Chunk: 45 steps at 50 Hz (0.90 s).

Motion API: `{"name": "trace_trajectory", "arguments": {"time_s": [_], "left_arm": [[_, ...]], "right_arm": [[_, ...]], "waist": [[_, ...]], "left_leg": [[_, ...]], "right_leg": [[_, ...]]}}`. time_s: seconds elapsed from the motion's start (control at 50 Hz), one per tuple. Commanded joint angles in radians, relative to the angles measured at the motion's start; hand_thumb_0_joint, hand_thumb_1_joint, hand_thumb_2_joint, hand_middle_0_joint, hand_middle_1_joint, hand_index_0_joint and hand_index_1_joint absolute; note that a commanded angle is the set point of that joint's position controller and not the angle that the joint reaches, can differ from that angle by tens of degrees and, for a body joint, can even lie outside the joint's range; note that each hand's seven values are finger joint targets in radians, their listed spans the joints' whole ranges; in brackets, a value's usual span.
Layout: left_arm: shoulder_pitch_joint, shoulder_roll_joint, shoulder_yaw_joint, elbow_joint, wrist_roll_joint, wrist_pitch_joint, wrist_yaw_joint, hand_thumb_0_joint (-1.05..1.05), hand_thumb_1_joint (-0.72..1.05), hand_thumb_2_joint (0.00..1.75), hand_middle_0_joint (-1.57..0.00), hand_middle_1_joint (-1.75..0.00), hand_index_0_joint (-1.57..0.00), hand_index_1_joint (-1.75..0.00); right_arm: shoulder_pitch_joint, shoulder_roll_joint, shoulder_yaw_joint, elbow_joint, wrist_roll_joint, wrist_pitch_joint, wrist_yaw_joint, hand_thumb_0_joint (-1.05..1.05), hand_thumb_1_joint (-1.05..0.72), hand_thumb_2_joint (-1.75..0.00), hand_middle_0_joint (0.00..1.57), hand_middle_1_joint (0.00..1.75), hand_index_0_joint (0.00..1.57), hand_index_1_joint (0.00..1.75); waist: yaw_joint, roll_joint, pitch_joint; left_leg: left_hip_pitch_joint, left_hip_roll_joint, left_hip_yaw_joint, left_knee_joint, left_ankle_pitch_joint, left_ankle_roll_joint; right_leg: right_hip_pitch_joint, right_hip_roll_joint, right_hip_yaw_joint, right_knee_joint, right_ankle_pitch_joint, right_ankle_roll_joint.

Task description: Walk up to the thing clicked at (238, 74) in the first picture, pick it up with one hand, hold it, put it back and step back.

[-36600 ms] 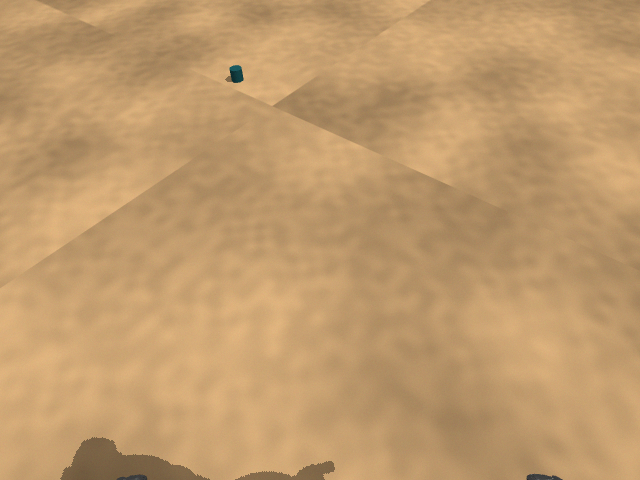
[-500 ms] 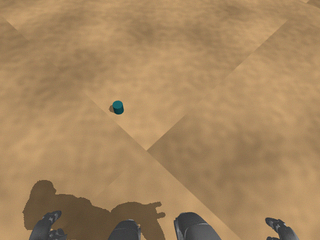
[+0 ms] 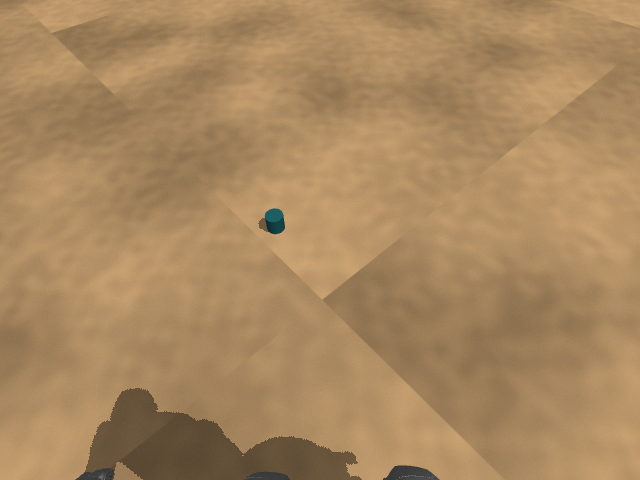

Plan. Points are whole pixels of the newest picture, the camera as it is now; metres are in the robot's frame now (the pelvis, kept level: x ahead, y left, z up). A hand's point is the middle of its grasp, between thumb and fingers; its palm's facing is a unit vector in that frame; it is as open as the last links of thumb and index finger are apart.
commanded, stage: step back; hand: left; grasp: from above
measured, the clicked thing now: (275, 221) +1.09 +0.26 -0.72
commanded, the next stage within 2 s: stand in 0.78 s
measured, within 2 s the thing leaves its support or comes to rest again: neither
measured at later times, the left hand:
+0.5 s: hand out of the picture +0.10 +0.25 -0.13, palm faces +0.06 -0.92 -0.39, open 7.3 cm
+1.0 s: hand (150, 462) +0.14 +0.27 -0.14, palm faces +0.00 -0.94 -0.34, open 7.3 cm
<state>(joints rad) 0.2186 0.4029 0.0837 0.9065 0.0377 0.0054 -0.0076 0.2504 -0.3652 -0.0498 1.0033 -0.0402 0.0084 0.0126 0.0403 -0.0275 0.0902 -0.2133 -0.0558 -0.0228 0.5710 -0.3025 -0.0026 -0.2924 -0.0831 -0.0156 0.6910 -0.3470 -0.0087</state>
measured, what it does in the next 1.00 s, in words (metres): steps on the spot: right foot, then left foot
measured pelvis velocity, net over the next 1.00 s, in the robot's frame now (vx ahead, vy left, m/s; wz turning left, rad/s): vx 0.06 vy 0.02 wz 0.01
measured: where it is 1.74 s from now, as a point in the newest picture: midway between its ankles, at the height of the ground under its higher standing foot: outside the picture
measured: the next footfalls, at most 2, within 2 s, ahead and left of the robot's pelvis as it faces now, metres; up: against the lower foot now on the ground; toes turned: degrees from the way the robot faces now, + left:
right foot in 0.24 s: +0.09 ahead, -0.13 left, +0.00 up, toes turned -2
left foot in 0.56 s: +0.14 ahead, +0.14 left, +0.00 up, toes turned +3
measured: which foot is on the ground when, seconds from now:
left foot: down 0.00-0.26, up 0.28-0.54, down 0.56-1.00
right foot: down 0.00-0.00, up 0.02-0.22, down 0.24-1.00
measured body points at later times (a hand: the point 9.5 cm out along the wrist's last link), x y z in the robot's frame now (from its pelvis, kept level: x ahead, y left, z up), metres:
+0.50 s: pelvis +0.04 -0.01 +0.01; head +0.06 -0.03 +0.46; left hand +0.09 +0.30 -0.11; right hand +0.12 -0.33 -0.12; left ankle +0.08 +0.14 -0.70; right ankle +0.05 -0.13 -0.72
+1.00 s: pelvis +0.06 +0.02 +0.02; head +0.07 +0.02 +0.47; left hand +0.14 +0.32 -0.11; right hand +0.19 -0.28 -0.11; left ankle +0.10 +0.14 -0.72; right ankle +0.05 -0.13 -0.72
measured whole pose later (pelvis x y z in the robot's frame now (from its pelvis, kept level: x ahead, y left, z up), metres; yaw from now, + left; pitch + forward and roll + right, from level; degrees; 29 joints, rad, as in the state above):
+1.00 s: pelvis +0.06 +0.02 +0.02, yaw +0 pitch -3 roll +0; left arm 0.11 0.35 0.00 1.10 0.00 -0.02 -0.01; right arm 0.05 -0.34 0.00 1.09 -0.01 -0.02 0.01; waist 0.01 0.00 0.06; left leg -0.21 0.03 0.03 0.45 -0.19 -0.01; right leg -0.11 -0.04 -0.02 0.43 -0.26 0.04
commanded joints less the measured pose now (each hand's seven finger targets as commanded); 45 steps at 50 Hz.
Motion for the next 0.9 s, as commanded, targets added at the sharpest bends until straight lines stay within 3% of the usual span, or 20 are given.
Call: {"name": "trace_trajectory", "arguments": {"time_s": [0.0, 0.02, 0.08, 0.14, 0.2, 0.22, 0.24, 0.26, 0.28, 0.3, 0.36, 0.44, 0.48, 0.52, 0.56, 0.6, 0.7, 0.74, 0.82, 0.88], "left_arm": [[-0.151, 0.213, 0.039, -0.081, -0.012, -0.021, 0.009, 0.00, 0.90, 0.90, -0.20, -0.30, -0.20, -0.30], [-0.123, 0.235, 0.043, -0.073, -0.012, -0.025, 0.004, 0.00, 0.90, 0.90, -0.20, -0.30, -0.20, -0.30], [-0.050, 0.191, 0.032, -0.035, -0.017, -0.041, -0.010, 0.00, 0.90, 0.90, -0.20, -0.30, -0.20, -0.30], [-0.057, 0.165, 0.032, -0.025, -0.018, -0.044, -0.012, 0.00, 0.90, 0.90, -0.20, -0.30, -0.20, -0.30], [0.038, 0.157, 0.032, 0.028, -0.008, -0.061, 0.004, 0.00, 0.90, 0.90, -0.20, -0.30, -0.20, -0.30], [0.079, 0.175, 0.042, 0.045, -0.004, -0.064, 0.014, 0.00, 0.90, 0.90, -0.20, -0.30, -0.20, -0.30], [0.109, 0.232, 0.060, 0.050, 0.009, -0.071, 0.024, 0.00, 0.90, 0.90, -0.20, -0.30, -0.20, -0.30], [0.077, 0.309, 0.074, 0.026, 0.012, -0.073, 0.025, 0.00, 0.90, 0.90, -0.20, -0.30, -0.20, -0.30], [-0.003, 0.327, 0.076, -0.002, 0.010, -0.072, 0.022, 0.00, 0.90, 0.90, -0.20, -0.30, -0.20, -0.30], [-0.036, 0.307, 0.073, -0.014, 0.004, -0.074, 0.020, 0.00, 0.90, 0.90, -0.20, -0.30, -0.20, -0.30], [-0.056, 0.218, 0.044, -0.007, -0.009, -0.089, 0.023, 0.00, 0.90, 0.90, -0.20, -0.30, -0.20, -0.30], [-0.066, 0.220, 0.031, -0.002, -0.017, -0.082, 0.023, 0.00, 0.90, 0.90, -0.20, -0.30, -0.20, -0.30], [-0.080, 0.215, 0.020, -0.008, -0.028, -0.069, 0.026, 0.00, 0.90, 0.90, -0.20, -0.30, -0.20, -0.30], [-0.096, 0.204, 0.011, -0.014, -0.032, -0.055, 0.025, 0.00, 0.90, 0.90, -0.20, -0.30, -0.20, -0.30], [-0.067, 0.158, -0.007, -0.016, -0.039, -0.043, 0.026, 0.00, 0.90, 0.90, -0.20, -0.30, -0.20, -0.30], [-0.031, 0.170, -0.005, 0.030, -0.046, -0.022, 0.030, 0.00, 0.90, 0.90, -0.20, -0.30, -0.20, -0.30], [-0.056, 0.202, -0.002, 0.070, -0.030, -0.041, 0.022, 0.00, 0.90, 0.90, -0.20, -0.30, -0.20, -0.30], [-0.100, 0.195, -0.008, 0.075, -0.029, -0.041, 0.022, 0.00, 0.90, 0.90, -0.20, -0.30, -0.20, -0.30], [-0.094, 0.160, -0.039, 0.117, -0.040, -0.049, 0.013, 0.00, 0.90, 0.90, -0.20, -0.30, -0.20, -0.30], [-0.122, 0.167, -0.042, 0.134, -0.037, -0.046, 0.015, 0.00, 0.90, 0.90, -0.20, -0.30, -0.20, -0.30]], "right_arm": [[0.031, -0.372, -0.097, -0.087, -0.001, -0.053, -0.014, 0.00, -0.90, -0.90, 0.20, 0.30, 0.20, 0.30], [-0.015, -0.359, -0.094, -0.100, 0.000, -0.053, -0.012, 0.00, -0.90, -0.90, 0.20, 0.30, 0.20, 0.30], [-0.067, -0.253, -0.066, -0.115, -0.006, -0.059, -0.010, 0.00, -0.90, -0.90, 0.20, 0.30, 0.20, 0.30], [-0.037, -0.272, -0.073, -0.102, -0.001, -0.053, -0.006, 0.00, -0.90, -0.90, 0.20, 0.30, 0.20, 0.30], [-0.103, -0.228, -0.057, -0.126, 0.014, -0.028, -0.002, 0.00, -0.90, -0.90, 0.20, 0.30, 0.20, 0.30], [-0.095, -0.185, -0.044, -0.127, 0.019, -0.024, -0.005, 0.00, -0.90, -0.90, 0.20, 0.30, 0.20, 0.30], [-0.076, -0.122, -0.023, -0.145, 0.026, -0.026, -0.009, 0.00, -0.90, -0.90, 0.20, 0.30, 0.20, 0.30], [-0.089, -0.140, -0.027, -0.148, 0.019, -0.023, -0.019, 0.00, -0.90, -0.90, 0.20, 0.30, 0.20, 0.30], [-0.064, -0.215, -0.051, -0.122, 0.012, -0.022, -0.025, 0.00, -0.90, -0.90, 0.20, 0.30, 0.20, 0.30], [-0.030, -0.234, -0.059, -0.105, 0.012, -0.027, -0.025, 0.00, -0.90, -0.90, 0.20, 0.30, 0.20, 0.30], [-0.019, -0.186, -0.045, -0.073, 0.019, -0.035, -0.016, 0.00, -0.90, -0.90, 0.20, 0.30, 0.20, 0.30], [-0.030, -0.161, -0.036, -0.071, 0.017, -0.034, -0.013, 0.00, -0.90, -0.90, 0.20, 0.30, 0.20, 0.30], [-0.043, -0.156, -0.038, -0.060, 0.016, -0.035, -0.016, 0.00, -0.90, -0.90, 0.20, 0.30, 0.20, 0.30], [-0.023, -0.165, -0.043, -0.038, 0.014, -0.036, -0.023, 0.00, -0.90, -0.90, 0.20, 0.30, 0.20, 0.30], [-0.060, -0.234, -0.057, -0.044, 0.006, -0.041, -0.031, 0.00, -0.90, -0.90, 0.20, 0.30, 0.20, 0.30], [-0.173, -0.289, -0.054, -0.066, 0.019, -0.035, -0.027, 0.00, -0.90, -0.90, 0.20, 0.30, 0.20, 0.30], [-0.226, -0.199, -0.021, -0.037, 0.022, -0.029, -0.024, 0.00, -0.90, -0.90, 0.20, 0.30, 0.20, 0.30], [-0.227, -0.197, -0.019, -0.011, 0.018, -0.030, -0.021, 0.00, -0.90, -0.90, 0.20, 0.30, 0.20, 0.30], [-0.211, -0.203, -0.009, 0.017, 0.030, -0.054, -0.014, 0.00, -0.90, -0.90, 0.20, 0.30, 0.20, 0.30], [-0.219, -0.196, -0.004, 0.027, 0.034, -0.055, -0.015, 0.00, -0.90, -0.90, 0.20, 0.30, 0.20, 0.30]], "waist": [[-0.093, 0.152, -0.012], [-0.065, 0.142, 0.042], [-0.034, 0.148, 0.038], [-0.062, 0.215, 0.001], [0.008, 0.173, -0.059], [0.029, 0.106, -0.090], [0.038, -0.076, -0.098], [0.042, -0.120, -0.072], [0.017, -0.058, -0.008], [-0.005, -0.045, 0.031], [-0.020, -0.048, -0.006], [-0.022, -0.146, -0.069], [-0.032, -0.145, -0.082], [-0.053, -0.107, -0.107], [-0.035, 0.053, -0.161], [-0.004, 0.150, -0.150], [-0.015, 0.098, -0.095], [-0.032, 0.104, -0.101], [-0.032, 0.092, -0.192], [-0.036, 0.063, -0.165]], "left_leg": [[0.015, 0.395, -0.603, -0.383, -0.498, 0.255], [-0.075, 0.400, -0.565, -0.385, -0.513, 0.273], [-0.006, 0.258, -0.320, -0.316, -0.246, 0.181], [-0.027, 0.247, -0.281, -0.294, -0.185, 0.169], [-0.167, 0.179, -0.143, -0.106, -0.156, 0.113], [-0.225, 0.146, -0.107, 0.003, -0.139, 0.085], [-0.365, 0.042, -0.059, 0.215, -0.176, 0.041], [-0.425, -0.001, -0.067, 0.345, -0.287, 0.022], [-0.357, 0.063, -0.116, 0.407, -0.293, 0.015], [-0.331, 0.088, -0.126, 0.409, -0.266, 0.015], [-0.273, 0.090, -0.120, 0.317, -0.160, 0.015], [-0.140, 0.089, 0.011, 0.122, -0.080, 0.003], [-0.055, 0.067, 0.062, 0.021, 0.028, 0.006], [0.043, 0.061, 0.062, -0.093, 0.221, 0.020], [0.113, 0.225, -0.128, -0.110, 0.371, 0.083], [-0.114, 0.356, -0.252, -0.185, 0.110, 0.198], [-0.094, 0.182, -0.080, -0.103, 0.045, 0.047], [-0.033, 0.190, -0.086, -0.136, 0.062, 0.046], [0.111, 0.212, -0.081, -0.136, 0.419, 0.046], [0.123, 0.211, -0.069, -0.163, 0.440, 0.040]], "right_leg": [[-0.259, 0.047, 0.054, 0.205, -0.229, -0.018], [-0.212, 0.030, 0.074, 0.241, -0.230, -0.020], [-0.198, 0.035, 0.037, 0.107, -0.118, -0.020], [-0.080, 0.072, -0.011, -0.005, -0.090, -0.005], [0.192, 0.120, -0.059, -0.245, 0.062, -0.017], [0.294, 0.090, 0.006, -0.278, 0.074, -0.022], [0.363, -0.082, 0.304, -0.380, -0.064, -0.069], [0.270, -0.280, 0.560, -0.483, -0.270, -0.171], [0.112, -0.358, 0.619, -0.490, -0.339, -0.249], [0.061, -0.348, 0.585, -0.464, -0.265, -0.270], [0.105, -0.199, 0.288, -0.378, 0.138, -0.174], [0.104, -0.161, 0.147, -0.265, 0.530, -0.146], [0.071, -0.132, 0.094, -0.194, 0.610, -0.119], [0.036, -0.094, 0.070, -0.116, 0.537, -0.076], [-0.042, -0.011, 0.038, -0.038, 0.296, -0.027], [0.115, 0.056, 0.004, -0.009, -0.104, -0.016], [0.073, -0.024, 0.131, -0.234, 0.124, -0.044], [0.046, -0.023, 0.118, -0.239, 0.155, -0.041], [0.138, -0.025, 0.081, -0.269, 0.310, -0.012], [0.155, -0.033, 0.071, -0.298, 0.342, -0.007]]}}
